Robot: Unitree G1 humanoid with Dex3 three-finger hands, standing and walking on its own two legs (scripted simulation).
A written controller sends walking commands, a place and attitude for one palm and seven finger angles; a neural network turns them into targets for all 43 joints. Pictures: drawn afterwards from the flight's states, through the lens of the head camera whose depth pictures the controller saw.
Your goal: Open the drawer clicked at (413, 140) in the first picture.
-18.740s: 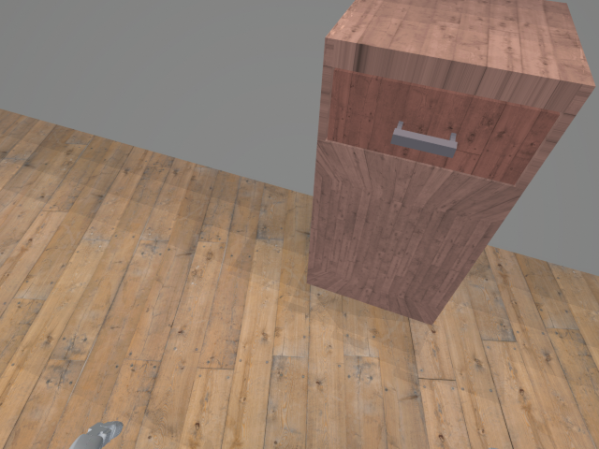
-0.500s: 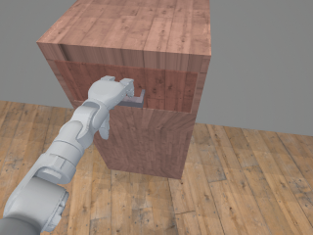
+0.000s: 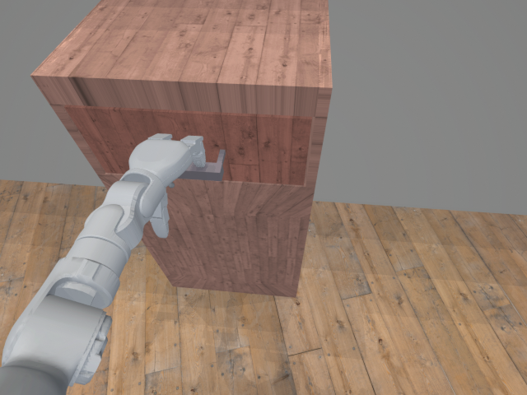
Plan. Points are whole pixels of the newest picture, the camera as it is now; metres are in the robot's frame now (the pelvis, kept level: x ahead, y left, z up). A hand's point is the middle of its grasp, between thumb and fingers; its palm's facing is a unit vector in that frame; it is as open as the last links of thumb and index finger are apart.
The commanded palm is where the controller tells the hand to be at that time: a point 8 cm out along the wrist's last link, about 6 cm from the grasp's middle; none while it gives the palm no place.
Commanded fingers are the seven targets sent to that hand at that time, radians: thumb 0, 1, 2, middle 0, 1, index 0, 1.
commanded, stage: lower the fingers behind the handle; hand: left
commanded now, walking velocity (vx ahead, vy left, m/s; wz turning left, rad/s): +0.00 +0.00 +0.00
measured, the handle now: (190, 161) +0.52 +0.14 +0.02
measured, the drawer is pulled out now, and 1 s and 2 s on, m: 0.00 0.00 0.00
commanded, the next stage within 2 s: lift the fingers back up to retry in 1.42 s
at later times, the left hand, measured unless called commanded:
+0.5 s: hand (163, 179) +0.46 +0.18 +0.04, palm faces -0.10 -0.04 -0.99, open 13.8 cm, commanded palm +0.44 +0.18 +0.09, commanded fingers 0.00 -0.50 0.30 -0.30 -1.20 -0.30 -1.20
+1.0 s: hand (170, 182) +0.46 +0.17 +0.03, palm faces -0.03 -0.01 -1.00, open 13.8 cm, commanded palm +0.43 +0.18 +0.06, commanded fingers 0.00 -0.50 0.30 -0.30 -1.20 -0.30 -1.20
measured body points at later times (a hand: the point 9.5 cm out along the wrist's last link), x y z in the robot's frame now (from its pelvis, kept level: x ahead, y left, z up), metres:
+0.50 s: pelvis +0.01 +0.01 -0.01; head +0.07 +0.00 +0.44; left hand +0.46 +0.18 +0.10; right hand +0.07 -0.25 -0.15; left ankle -0.02 +0.11 -0.73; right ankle -0.02 -0.10 -0.73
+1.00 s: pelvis -0.01 +0.01 -0.02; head +0.05 +0.01 +0.43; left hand +0.46 +0.17 +0.09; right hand +0.04 -0.25 -0.15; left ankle -0.02 +0.11 -0.73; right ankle -0.02 -0.10 -0.73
